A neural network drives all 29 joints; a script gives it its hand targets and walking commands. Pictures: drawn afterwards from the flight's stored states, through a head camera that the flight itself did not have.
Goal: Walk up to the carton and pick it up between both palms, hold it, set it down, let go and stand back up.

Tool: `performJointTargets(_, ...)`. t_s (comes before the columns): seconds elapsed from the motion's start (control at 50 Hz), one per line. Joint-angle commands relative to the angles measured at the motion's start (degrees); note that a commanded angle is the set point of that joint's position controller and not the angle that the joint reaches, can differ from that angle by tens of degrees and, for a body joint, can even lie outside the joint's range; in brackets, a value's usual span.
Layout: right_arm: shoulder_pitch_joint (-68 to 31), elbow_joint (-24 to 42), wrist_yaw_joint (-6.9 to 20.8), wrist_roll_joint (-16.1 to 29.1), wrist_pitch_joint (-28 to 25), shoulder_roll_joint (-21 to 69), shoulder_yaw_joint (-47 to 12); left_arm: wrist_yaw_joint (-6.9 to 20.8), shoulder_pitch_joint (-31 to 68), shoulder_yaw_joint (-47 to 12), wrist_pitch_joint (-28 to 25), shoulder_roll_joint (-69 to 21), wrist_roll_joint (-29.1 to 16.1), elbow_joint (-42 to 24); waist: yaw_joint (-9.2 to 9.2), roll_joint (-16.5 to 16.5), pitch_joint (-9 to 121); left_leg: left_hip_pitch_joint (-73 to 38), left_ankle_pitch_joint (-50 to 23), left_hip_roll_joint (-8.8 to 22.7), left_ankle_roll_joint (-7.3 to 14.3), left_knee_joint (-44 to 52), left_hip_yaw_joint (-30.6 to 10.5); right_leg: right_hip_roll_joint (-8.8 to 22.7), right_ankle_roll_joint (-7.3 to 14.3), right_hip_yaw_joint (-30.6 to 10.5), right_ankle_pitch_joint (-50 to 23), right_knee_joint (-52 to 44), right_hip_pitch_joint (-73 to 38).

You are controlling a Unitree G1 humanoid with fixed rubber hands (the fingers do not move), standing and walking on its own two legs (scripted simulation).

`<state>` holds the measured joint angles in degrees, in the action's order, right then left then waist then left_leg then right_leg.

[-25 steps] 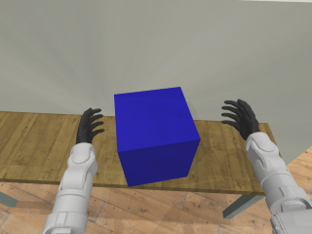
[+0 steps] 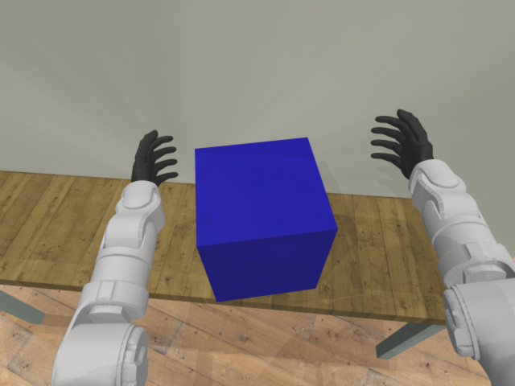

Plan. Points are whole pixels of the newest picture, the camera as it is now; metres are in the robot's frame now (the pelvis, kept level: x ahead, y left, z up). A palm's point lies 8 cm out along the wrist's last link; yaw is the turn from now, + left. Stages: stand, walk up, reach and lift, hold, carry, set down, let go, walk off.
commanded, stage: reach and lift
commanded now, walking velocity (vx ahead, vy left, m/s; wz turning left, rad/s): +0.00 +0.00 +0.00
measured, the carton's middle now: (259, 224) +0.41 +0.07 -0.06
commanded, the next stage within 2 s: none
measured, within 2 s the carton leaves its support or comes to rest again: neither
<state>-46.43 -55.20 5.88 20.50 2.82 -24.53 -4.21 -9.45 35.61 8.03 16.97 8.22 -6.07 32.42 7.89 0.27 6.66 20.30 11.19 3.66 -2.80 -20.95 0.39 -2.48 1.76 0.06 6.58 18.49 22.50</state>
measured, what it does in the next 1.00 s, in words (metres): stands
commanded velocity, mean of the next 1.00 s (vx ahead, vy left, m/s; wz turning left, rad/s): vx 0.00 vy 0.00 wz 0.00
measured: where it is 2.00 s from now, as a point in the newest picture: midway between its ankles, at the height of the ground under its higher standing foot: outside the picture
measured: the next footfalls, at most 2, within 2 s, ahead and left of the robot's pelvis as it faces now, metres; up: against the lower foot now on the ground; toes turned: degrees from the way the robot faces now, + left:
none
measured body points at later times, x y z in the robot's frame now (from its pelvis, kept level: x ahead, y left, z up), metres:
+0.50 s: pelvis +0.00 +0.01 -0.01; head +0.09 +0.01 +0.43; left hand +0.36 +0.24 -0.02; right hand +0.45 -0.14 -0.01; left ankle -0.02 +0.15 -0.74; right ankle +0.02 -0.10 -0.74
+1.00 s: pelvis -0.02 -0.01 -0.04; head +0.10 -0.02 +0.39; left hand +0.36 +0.22 -0.05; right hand +0.46 -0.15 -0.03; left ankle -0.02 +0.15 -0.74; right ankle +0.02 -0.10 -0.74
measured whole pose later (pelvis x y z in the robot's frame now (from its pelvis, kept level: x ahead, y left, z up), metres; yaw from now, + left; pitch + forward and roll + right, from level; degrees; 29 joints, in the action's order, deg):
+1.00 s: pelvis -0.02 -0.01 -0.04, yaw +1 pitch +28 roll +0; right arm -53.4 -83.0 2.6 19.8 -24.7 -17.8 -9.0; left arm -6.7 40.2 7.0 -25.9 4.5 -11.0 71.0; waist 8.9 0.4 15.8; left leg 52.1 17.4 3.8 -3.3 -41.6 -0.5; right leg -2.3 2.3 1.2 13.5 39.8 54.3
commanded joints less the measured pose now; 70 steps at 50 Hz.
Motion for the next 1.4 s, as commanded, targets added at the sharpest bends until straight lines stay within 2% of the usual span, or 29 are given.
performJointTargets(0.0,-27.8,4.1,-1.2,0.6,-4.5,-9.6,1.7,1.5,23.4,1.0,-5.1,6.5,1.3,-7.6,0.44,-3.7,31.1,0.4,-21.4,-3.8,-0.1,-0.1,2.8,-0.1,-2.9,-0.9,-28.5,4.8,-28.9)
performJointTargets(0.02,-28.8,1.1,-1.3,0.1,-4.8,-9.5,2.1,1.7,24.1,0.2,-5.7,5.9,1.4,-4.8,-0.4,-3.8,29.9,0.8,-21.3,-3.5,-0.2,-0.1,2.6,-0.3,-2.7,-0.6,-27.5,4.7,-27.3)
performJointTargets(0.08,-26.4,-5.5,-1.3,-1.2,-7.3,-7.0,0.8,2.7,20.6,0.8,-9.8,4.9,2.6,4.2,0.22,-5.1,26.0,3.3,-17.7,-3.7,0.6,0.7,2.7,0.1,-2.8,-0.8,-23.1,4.0,-26.5)
performJointTargets(0.16,-22.6,-11.1,-1.7,-2.7,-13.4,-5.1,1.1,3.9,17.1,1.2,-17.2,2.6,5.2,8.8,-0.07,-4.5,25.3,3.8,-21.7,-3.4,-0.2,-0.6,2.8,0.1,-2.9,0.2,-25.4,4.6,-26.5)
performJointTargets(0.18,-23.4,-9.2,-2.0,-3.3,-15.3,-4.9,1.9,3.9,17.6,1.9,-19.6,2.8,5.2,8.2,0.42,-4.3,27.5,4.7,-21.5,-3.4,-0.2,-0.6,3.1,0.2,-3.0,0.2,-24.7,4.7,-26.3)
performJointTargets(0.22,-22.9,-12.6,-2.1,-5.4,-17.9,-3.7,3.7,3.6,18.4,0.4,-24.3,1.4,5.3,10.2,-0.95,-3.1,27.4,5.7,-20.4,-3.1,-0.9,-1.2,3.0,0.1,-2.7,0.8,-21.4,5.0,-23.1)
performJointTargets(0.32,-26.7,-8.8,-2.7,-7.1,-23.9,-3.4,6.6,1.3,24.3,-1.6,-33.5,2.4,2.5,9.4,-1.29,0.1,38.5,5.2,-22.2,-3.3,-2.9,-5.7,3.3,-0.5,-1.8,1.9,-18.2,6.6,-16.3)
performJointTargets(0.38,-27.7,-7.8,-2.9,-7.1,-24.8,-3.1,6.1,0.0,25.6,-2.0,-37.1,3.5,0.6,11.9,-1.0,-0.9,43.6,7.5,-20.2,-3.4,-2.6,-7.6,3.7,-0.6,-2.2,1.8,-16.4,8.6,-14.0)
performJointTargets(0.4,-27.5,-6.2,-3.0,-7.2,-25.6,-3.4,6.4,-0.5,26.0,-2.4,-38.4,3.4,-0.2,9.4,-0.9,-0.4,47.8,6.9,-23.0,-3.3,-3.2,-8.9,3.7,-1.0,-2.2,2.1,-19.4,9.8,-13.5)
performJointTargets(0.42,-28.7,-6.3,-3.1,-7.5,-26.2,-4.1,6.4,-0.7,25.6,-2.6,-39.1,3.5,-0.3,11.3,-0.91,-1.0,50.1,6.6,-24.3,-3.1,-3.4,-10.2,3.8,-1.4,-2.2,2.5,-20.5,10.6,-12.3)
performJointTargets(0.5,-27.6,-12.8,-3.2,-7.5,-27.7,-3.0,4.2,0.4,22.3,-3.0,-41.6,1.9,-1.6,23.3,-0.68,-3.4,47.9,8.4,-24.1,-2.9,-3.1,-14.2,3.1,-1.8,-1.6,2.7,-17.3,12.8,-5.3)
performJointTargets(0.52,-27.8,-18.7,-2.8,-6.6,-27.8,-3.7,3.4,0.7,22.0,-3.4,-41.4,1.1,-0.9,27.9,-0.75,-2.0,43.4,8.7,-23.8,-2.5,-3.5,-14.4,2.3,-1.8,-1.0,2.9,-15.0,13.0,-3.0)
performJointTargets(0.56,-28.6,-21.5,-2.8,-4.4,-29.1,-3.2,0.5,1.2,21.5,-2.9,-42.0,1.2,-1.5,31.2,0.52,-3.4,42.0,9.1,-26.7,-2.3,-3.0,-16.7,2.5,-1.8,-1.1,2.7,-16.1,14.1,-1.5)
performJointTargets(0.6,-28.3,-28.0,-2.4,-2.5,-30.5,-4.1,-1.1,1.6,20.4,-3.5,-42.2,-0.2,-1.0,34.6,0.42,-2.1,39.0,8.0,-28.5,-1.7,-3.7,-17.5,1.7,-2.5,-0.6,3.3,-14.8,14.8,2.2)
performJointTargets(0.62,-28.9,-26.5,-2.4,-2.0,-31.3,-3.6,-2.2,1.8,20.8,-2.8,-42.5,0.6,-1.5,34.6,1.58,-3.0,39.9,8.3,-29.3,-1.8,-3.5,-18.5,2.2,-2.3,-0.6,3.3,-14.3,15.2,2.5)
performJointTargets(0.68,-31.1,-24.2,-2.7,-0.6,-31.5,-2.5,-4.3,2.3,22.5,-1.4,-43.5,2.4,-3.3,34.9,2.12,-7.7,39.5,14.5,-25.6,-2.2,-1.8,-18.8,3.2,-1.7,-2.1,1.9,-15.3,17.4,-1.7)
performJointTargets(0.72,-32.4,-23.4,-2.5,0.3,-31.8,-2.8,-4.5,2.2,23.8,-1.3,-44.1,2.9,-3.3,32.6,2.36,-8.0,41.4,18.0,-24.9,-2.4,-1.7,-18.5,3.6,-1.6,-2.9,1.3,-19.1,19.3,-4.6)
performJointTargets(0.76,-33.5,-21.3,-3.0,0.2,-31.8,-2.2,-4.9,2.5,24.6,-0.7,-44.4,4.0,-4.2,32.3,1.45,-10.6,43.0,21.0,-21.8,-2.7,-0.9,-18.9,4.1,-1.0,-3.8,0.5,-20.2,20.3,-6.7)
performJointTargets(0.82,-33.6,-20.1,-3.0,0.7,-30.9,-0.5,-5.6,2.6,26.5,-0.6,-45.2,4.3,-4.8,30.6,1.25,-11.1,45.6,24.8,-18.5,-3.2,-0.4,-19.2,4.5,-0.5,-4.4,-0.5,-20.6,21.9,-8.9)
performJointTargets(0.9,-32.9,-19.2,-3.1,-0.7,-30.2,3.5,-4.7,3.0,29.3,-1.2,-46.9,2.8,-4.9,26.4,0.44,-7.7,48.7,26.9,-16.0,-3.6,-0.6,-19.5,4.7,0.4,-4.1,-1.3,-17.2,22.5,-7.6)
performJointTargets(0.96,-33.8,-18.9,-3.5,-3.3,-29.1,5.7,-2.2,3.2,31.1,-1.8,-46.9,2.0,-4.7,27.9,-1.23,-6.6,49.0,29.0,-10.1,-4.0,-0.2,-20.2,4.8,1.3,-3.7,-2.1,-11.1,22.2,-4.9)
performJointTargets(1.02,-33.6,-19.3,-4.8,-6.9,-29.7,5.6,1.5,2.8,31.2,-1.6,-46.9,1.0,-3.1,27.9,-2.37,-4.4,50.6,27.6,-11.6,-4.1,-0.9,-21.4,4.6,0.8,-3.0,-1.2,-12.1,22.8,-3.4)
performJointTargets(1.04,-33.8,-19.7,-5.0,-7.5,-30.0,5.9,2.2,2.4,31.1,-1.3,-46.9,-0.1,-2.4,26.8,-1.29,-2.8,50.8,26.3,-13.0,-3.9,-1.3,-21.2,4.4,0.4,-2.6,-0.6,-11.2,22.7,-1.9)
performJointTargets(1.06,-34.9,-19.1,-5.5,-8.6,-30.0,6.1,3.2,2.2,31.4,-1.1,-46.5,-0.1,-2.2,27.6,-1.94,-3.8,50.4,25.4,-12.4,-3.9,-1.3,-21.9,4.5,0.2,-2.5,-0.2,-9.5,22.5,-0.6)
performJointTargets(1.1,-36.6,-17.8,-6.6,-10.6,-30.2,7.2,4.7,1.9,31.1,0.3,-46.2,-0.2,-1.2,29.7,-1.39,-5.0,48.6,27.2,-11.5,-4.1,-0.7,-22.0,4.5,0.5,-3.0,-0.6,-9.1,22.9,-1.5)
performJointTargets(1.22,-36.0,-20.3,-8.3,-17.0,-29.7,11.3,9.8,0.8,31.3,3.1,-44.8,-6.4,4.4,30.1,-1.69,-4.1,44.5,21.3,-14.4,-3.6,-1.4,-21.5,4.1,-0.5,-2.2,0.8,-7.8,21.5,0.3)
performJointTargets(1.28,-36.2,-19.2,-8.8,-19.2,-29.6,14.0,11.1,0.6,31.2,4.4,-43.9,-8.9,5.9,29.6,-1.15,-5.5,43.4,20.5,-14.5,-3.6,-1.1,-20.9,4.1,-0.7,-2.3,0.9,-7.4,20.5,-0.8)
performJointTargets(1.3,-35.2,-20.5,-8.6,-20.3,-29.6,13.3,12.3,0.6,30.3,4.8,-43.3,-9.0,7.2,30.3,-1.78,-5.2,42.9,19.5,-14.5,-3.5,-1.3,-20.6,4.0,-0.9,-2.0,1.0,-7.8,20.2,-1.1)
performJointTargets(1.38,-35.5,-18.5,-7.8,-22.3,-29.4,12.5,15.2,-1.6,32.2,4.3,-42.9,-10.8,8.0,24.2,-0.89,-1.4,47.5,13.3,-17.9,-2.8,-2.7,-20.4,4.0,-2.0,-0.7,2.4,-4.2,18.2,3.2)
